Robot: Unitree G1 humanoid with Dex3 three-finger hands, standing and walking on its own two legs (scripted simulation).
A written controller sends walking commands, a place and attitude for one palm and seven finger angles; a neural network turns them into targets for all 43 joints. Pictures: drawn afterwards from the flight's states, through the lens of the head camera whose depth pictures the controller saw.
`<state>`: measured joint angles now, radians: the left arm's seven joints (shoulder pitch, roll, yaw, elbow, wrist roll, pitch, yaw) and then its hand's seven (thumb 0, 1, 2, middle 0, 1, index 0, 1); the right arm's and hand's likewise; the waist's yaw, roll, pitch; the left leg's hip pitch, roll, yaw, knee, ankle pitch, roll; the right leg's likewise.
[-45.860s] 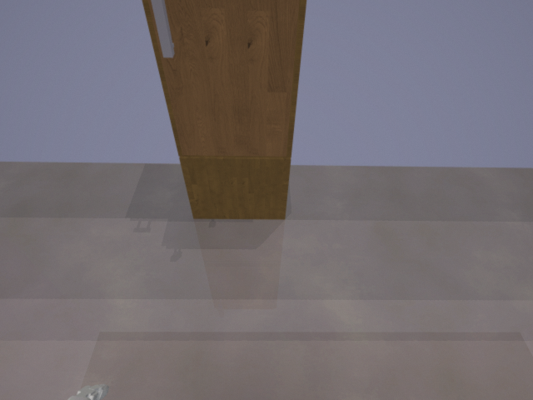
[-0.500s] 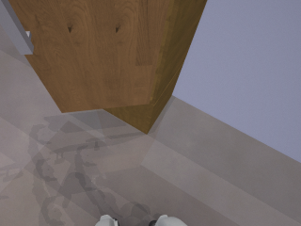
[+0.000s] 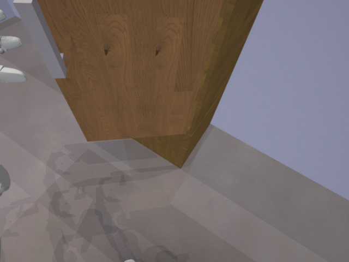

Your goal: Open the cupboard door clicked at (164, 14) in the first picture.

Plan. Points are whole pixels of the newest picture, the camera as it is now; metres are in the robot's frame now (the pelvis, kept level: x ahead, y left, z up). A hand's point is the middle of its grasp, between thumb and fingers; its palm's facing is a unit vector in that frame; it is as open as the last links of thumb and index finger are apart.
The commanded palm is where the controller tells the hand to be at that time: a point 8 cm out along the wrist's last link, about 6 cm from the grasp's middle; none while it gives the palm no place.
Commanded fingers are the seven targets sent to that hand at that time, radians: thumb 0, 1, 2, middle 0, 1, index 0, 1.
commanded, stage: move the hooked fingers beside the handle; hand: left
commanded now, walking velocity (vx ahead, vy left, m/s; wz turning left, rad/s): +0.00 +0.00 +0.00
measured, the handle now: (47, 35) +0.56 +0.22 +0.17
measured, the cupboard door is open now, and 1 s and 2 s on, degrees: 41 41 41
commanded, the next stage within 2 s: slide the fingers in behind the handle in 0.80 s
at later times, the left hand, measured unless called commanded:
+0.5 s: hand (18, 54) +0.50 +0.26 +0.18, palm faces +0.06 -1.00 +0.02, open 14.0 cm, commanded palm +0.48 +0.32 +0.17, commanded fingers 0.00 -0.50 0.30 -0.30 -1.20 -0.30 -1.20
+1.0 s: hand out of the picture +0.49 +0.30 +0.18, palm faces +0.05 -1.00 +0.03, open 14.0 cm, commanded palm +0.48 +0.33 +0.17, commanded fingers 0.00 -0.50 0.30 -0.30 -1.20 -0.30 -1.20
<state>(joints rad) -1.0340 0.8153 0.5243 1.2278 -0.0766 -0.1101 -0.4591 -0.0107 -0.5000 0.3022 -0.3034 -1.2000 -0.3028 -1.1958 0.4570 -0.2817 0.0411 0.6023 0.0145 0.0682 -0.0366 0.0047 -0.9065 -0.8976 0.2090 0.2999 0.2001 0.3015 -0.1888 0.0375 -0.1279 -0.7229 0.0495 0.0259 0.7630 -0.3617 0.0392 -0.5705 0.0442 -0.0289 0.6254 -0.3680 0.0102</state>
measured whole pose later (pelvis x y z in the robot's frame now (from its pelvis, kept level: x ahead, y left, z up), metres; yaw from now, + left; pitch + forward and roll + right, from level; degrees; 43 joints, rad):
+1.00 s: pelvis -0.01 -0.01 +0.00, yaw +1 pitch +19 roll -4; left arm -1.08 0.89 0.49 1.30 -0.09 -0.13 -0.53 -0.01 -0.50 0.30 -0.30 -1.20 -0.30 -1.20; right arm 0.48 -0.30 0.04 0.64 0.03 0.07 -0.06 0.01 -0.91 -0.90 0.21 0.30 0.20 0.30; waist -0.19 0.02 -0.11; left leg -0.74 0.06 0.01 0.77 -0.35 0.03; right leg -0.59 0.05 -0.05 0.63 -0.37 0.00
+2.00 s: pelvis -0.01 -0.03 +0.00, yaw +1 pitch +17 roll -3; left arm -1.10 0.72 0.44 1.28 -0.06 -0.15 -0.32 -0.01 -0.50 0.30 -0.30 -1.20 -0.30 -1.20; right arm 0.48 -0.30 0.03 0.66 0.01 0.04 -0.04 0.01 -0.91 -0.90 0.21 0.30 0.20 0.30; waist -0.21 0.04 -0.09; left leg -0.70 0.06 0.00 0.73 -0.32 0.00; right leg -0.57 0.06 -0.04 0.64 -0.37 -0.02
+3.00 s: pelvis -0.02 -0.02 +0.00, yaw +1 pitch +16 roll -3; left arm -1.14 0.71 0.44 1.33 -0.05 -0.16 -0.27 0.00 0.15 0.58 -0.35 -1.27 -0.35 -1.27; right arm 0.50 -0.29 0.03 0.67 0.01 0.02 -0.04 0.01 -0.91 -0.90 0.21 0.30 0.20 0.30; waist -0.22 0.04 -0.09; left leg -0.71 0.05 0.01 0.75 -0.32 0.02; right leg -0.58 0.05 -0.03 0.66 -0.37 -0.01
